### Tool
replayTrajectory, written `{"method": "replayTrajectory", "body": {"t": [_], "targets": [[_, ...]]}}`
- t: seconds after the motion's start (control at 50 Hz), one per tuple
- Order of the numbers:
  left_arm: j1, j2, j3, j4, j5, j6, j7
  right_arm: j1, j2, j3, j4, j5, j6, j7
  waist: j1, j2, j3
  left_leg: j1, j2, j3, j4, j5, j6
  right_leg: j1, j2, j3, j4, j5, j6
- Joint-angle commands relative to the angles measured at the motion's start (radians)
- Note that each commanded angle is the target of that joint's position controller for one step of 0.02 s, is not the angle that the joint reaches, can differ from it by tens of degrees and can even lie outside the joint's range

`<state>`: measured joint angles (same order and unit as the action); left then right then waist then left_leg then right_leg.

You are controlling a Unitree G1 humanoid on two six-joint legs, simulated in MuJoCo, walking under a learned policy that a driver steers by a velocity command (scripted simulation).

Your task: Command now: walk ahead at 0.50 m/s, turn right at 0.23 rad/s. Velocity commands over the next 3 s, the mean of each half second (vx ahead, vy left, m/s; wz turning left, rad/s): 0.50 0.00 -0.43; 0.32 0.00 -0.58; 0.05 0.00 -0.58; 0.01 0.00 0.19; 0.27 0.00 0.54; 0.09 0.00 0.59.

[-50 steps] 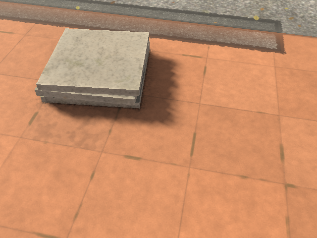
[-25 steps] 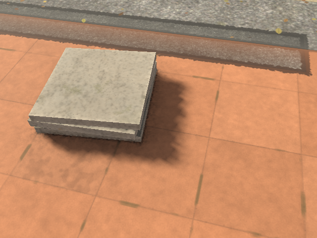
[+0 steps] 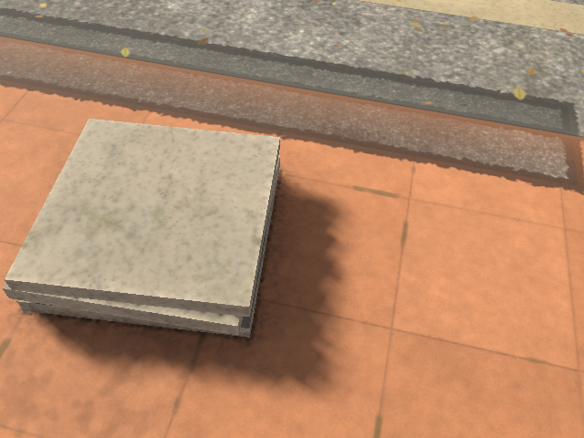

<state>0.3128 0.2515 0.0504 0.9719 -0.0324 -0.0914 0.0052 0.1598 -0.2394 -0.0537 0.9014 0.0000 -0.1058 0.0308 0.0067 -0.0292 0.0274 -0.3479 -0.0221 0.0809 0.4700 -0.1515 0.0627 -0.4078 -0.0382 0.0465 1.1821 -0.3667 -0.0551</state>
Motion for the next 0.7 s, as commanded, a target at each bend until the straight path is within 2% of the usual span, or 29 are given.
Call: {"method": "replayTrajectory", "body": {"t": [0.02, 0.04, 0.08, 0.14, 0.2, 0.26, 0.32, 0.34, 0.38, 0.4, 0.42, 0.44, 0.46, 0.48, 0.5, 0.52, 0.54, 0.56, 0.58, 0.62, 0.66, 0.7], "targets": [[0.045, 0.056, 0.026, -0.045, -0.003, 0.013, 0.009, 0.027, -0.068, -0.014, -0.018, -0.015, -0.02, 0.0, 0.005, 0.12, -0.062, 0.17, 0.266, -0.257, -0.314, 0.045, 0.131, -0.166, -0.105, 0.062, 0.004, 0.113, -0.01], [0.048, 0.043, 0.027, -0.046, -0.004, 0.024, 0.01, 0.041, -0.079, -0.017, -0.004, -0.015, -0.024, -0.004, 0.012, 0.117, -0.044, 0.149, 0.262, -0.212, -0.331, 0.083, 0.133, -0.175, -0.107, 0.064, -0.008, 0.134, -0.007], [-0.001, 0.049, 0.033, -0.066, 0.0, 0.035, 0.012, 0.065, -0.105, -0.024, 0.014, -0.018, -0.027, -0.015, 0.01, 0.097, -0.013, 0.156, 0.262, -0.148, -0.349, 0.156, 0.134, -0.249, -0.104, 0.083, -0.055, 0.214, 0.002], [-0.077, 0.051, 0.039, -0.097, 0.008, 0.032, 0.006, 0.093, -0.116, -0.026, 0.028, -0.021, -0.021, -0.032, -0.005, 0.081, 0.006, 0.206, 0.255, -0.071, -0.356, 0.225, 0.117, -0.329, -0.084, 0.098, -0.191, 0.359, 0.015], [-0.163, 0.039, 0.034, -0.129, 0.012, 0.026, -0.011, 0.104, -0.125, -0.023, 0.032, -0.017, -0.017, -0.045, -0.028, 0.077, 0.022, 0.232, 0.239, 0.009, -0.366, 0.243, 0.09, -0.31, -0.07, 0.042, -0.356, 0.479, 0.016], [-0.27, 0.015, 0.02, -0.177, 0.016, 0.025, -0.03, 0.168, -0.137, -0.024, 0.056, -0.01, -0.005, -0.056, -0.069, 0.061, 0.057, 0.327, 0.267, 0.048, -0.356, 0.269, 0.083, -0.342, -0.065, -0.012, -0.466, 0.489, 0.009], [-0.337, 0.009, 0.014, -0.229, 0.013, 0.026, -0.051, 0.208, -0.151, -0.031, 0.07, -0.003, 0.02, -0.059, -0.086, 0.06, 0.076, 0.459, 0.308, 0.076, -0.291, 0.362, 0.081, -0.395, -0.054, -0.057, -0.524, 0.394, -0.008], [-0.347, 0.012, 0.014, -0.244, 0.011, 0.027, -0.059, 0.204, -0.159, -0.034, 0.068, 0.0, 0.029, -0.06, -0.081, 0.065, 0.075, 0.482, 0.317, 0.088, -0.259, 0.427, 0.077, -0.384, -0.044, -0.079, -0.536, 0.345, -0.017], [-0.319, 0.037, 0.026, -0.265, 0.011, 0.029, -0.071, 0.175, -0.185, -0.042, 0.053, 0.004, 0.041, -0.065, -0.041, 0.103, 0.034, 0.489, 0.32, 0.123, -0.15, 0.73, 0.057, -0.266, 0.008, -0.144, -0.545, 0.246, -0.051], [-0.267, 0.06, 0.038, -0.263, 0.01, 0.032, -0.074, 0.161, -0.201, -0.046, 0.045, 0.006, 0.047, -0.07, -0.004, 0.13, -0.009, 0.485, 0.318, 0.135, -0.056, 0.897, 0.046, -0.173, 0.047, -0.174, -0.536, 0.194, -0.072], [-0.157, 0.099, 0.058, -0.244, 0.007, 0.033, -0.074, 0.141, -0.214, -0.05, 0.036, 0.007, 0.054, -0.073, 0.06, 0.142, -0.07, 0.453, 0.306, 0.145, 0.102, 0.989, 0.033, -0.023, 0.087, -0.188, -0.557, 0.177, -0.101], [0.008, 0.163, 0.092, -0.204, 0.008, 0.035, -0.061, 0.12, -0.212, -0.047, 0.023, 0.012, 0.053, -0.073, 0.148, 0.111, -0.155, 0.332, 0.26, 0.159, 0.335, 0.884, -0.003, 0.238, 0.109, -0.15, -0.649, 0.249, -0.145], [0.121, 0.267, 0.119, -0.177, 0.011, 0.045, -0.034, 0.143, -0.15, -0.026, -0.008, -0.017, 0.037, -0.067, 0.148, -0.082, -0.246, 0.029, 0.181, 0.153, 0.671, 0.287, -0.044, 0.544, -0.098, 0.171, -0.649, 0.306, -0.215], [0.081, 0.31, 0.117, -0.212, 0.017, 0.032, -0.037, 0.208, -0.042, 0.01, -0.057, -0.009, -0.009, -0.043, 0.053, -0.238, -0.382, -0.35, -0.04, -0.042, 0.982, -0.429, -0.082, 0.821, -0.315, 0.77, -0.823, 0.179, -0.429], [0.107, 0.223, 0.093, -0.211, 0.027, 0.028, -0.038, 0.075, -0.14, -0.014, -0.078, 0.028, -0.051, -0.025, 0.121, -0.1, -0.363, -0.46, 0.02, -0.194, 1.013, -0.38, -0.049, 0.815, -0.289, 0.718, -0.881, 0.184, -0.366], [0.057, 0.17, 0.08, -0.215, 0.026, 0.02, -0.034, 0.014, -0.152, -0.016, -0.103, 0.046, -0.066, -0.02, 0.103, -0.06, -0.237, -0.493, 0.063, -0.179, 0.95, -0.289, -0.025, 0.692, -0.251, 0.549, -0.878, 0.25, -0.317], [-0.023, 0.139, 0.068, -0.233, 0.019, 0.015, -0.037, 0.014, -0.142, -0.017, -0.091, 0.03, -0.064, -0.028, 0.044, 0.052, -0.156, -0.432, 0.11, -0.172, 0.851, -0.222, -0.028, 0.522, -0.203, 0.425, -0.889, 0.343, -0.278], [-0.082, 0.11, 0.059, -0.25, 0.018, 0.014, -0.035, 0.025, -0.153, -0.028, -0.085, 0.01, -0.051, -0.036, 0.009, 0.06, -0.115, -0.36, 0.137, -0.166, 0.766, -0.19, -0.042, 0.396, -0.169, 0.347, -0.905, 0.415, -0.257], [-0.101, 0.099, 0.052, -0.261, 0.024, 0.014, -0.031, 0.042, -0.152, -0.034, -0.088, 0.004, -0.033, -0.035, -0.02, 0.042, -0.101, -0.299, 0.153, -0.17, 0.727, -0.17, -0.052, 0.315, -0.144, 0.316, -0.93, 0.433, -0.25], [-0.094, 0.125, 0.057, -0.265, 0.02, 0.011, -0.021, 0.044, -0.129, -0.035, -0.104, -0.008, -0.01, -0.038, -0.038, 0.026, -0.079, -0.269, 0.151, -0.149, 0.637, -0.139, -0.087, 0.227, -0.122, 0.276, -0.955, 0.488, -0.255], [-0.067, 0.163, 0.066, -0.266, 0.022, 0.011, -0.005, -0.023, -0.116, -0.032, -0.133, -0.017, 0.0, -0.045, -0.028, 0.011, -0.045, -0.281, 0.13, -0.127, 0.511, -0.053, -0.118, 0.172, -0.098, 0.226, -0.958, 0.588, -0.246], [-0.044, 0.176, 0.071, -0.263, 0.021, 0.023, 0.008, -0.097, -0.099, -0.024, -0.159, -0.021, 0.0, -0.048, -0.007, -0.012, -0.034, -0.239, 0.085, -0.108, 0.341, 0.057, -0.13, 0.132, -0.045, 0.159, -0.91, 0.715, -0.2]]}}
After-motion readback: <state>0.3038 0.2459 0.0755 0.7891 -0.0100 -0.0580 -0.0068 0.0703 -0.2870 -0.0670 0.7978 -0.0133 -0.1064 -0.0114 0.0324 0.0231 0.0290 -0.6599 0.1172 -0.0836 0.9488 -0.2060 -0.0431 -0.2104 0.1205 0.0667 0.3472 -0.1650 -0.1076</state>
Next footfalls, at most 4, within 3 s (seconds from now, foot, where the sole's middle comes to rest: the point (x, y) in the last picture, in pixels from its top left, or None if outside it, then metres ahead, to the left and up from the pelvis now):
0.44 right None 0.39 -0.16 -0.77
0.90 left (336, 347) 0.69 -0.09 -0.77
1.36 right None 0.47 -0.25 -0.77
1.74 left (336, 366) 0.64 -0.09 -0.77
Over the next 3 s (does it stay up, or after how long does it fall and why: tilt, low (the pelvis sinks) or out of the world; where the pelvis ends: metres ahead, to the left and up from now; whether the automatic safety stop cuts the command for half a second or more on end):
stays up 0.71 -0.23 0.00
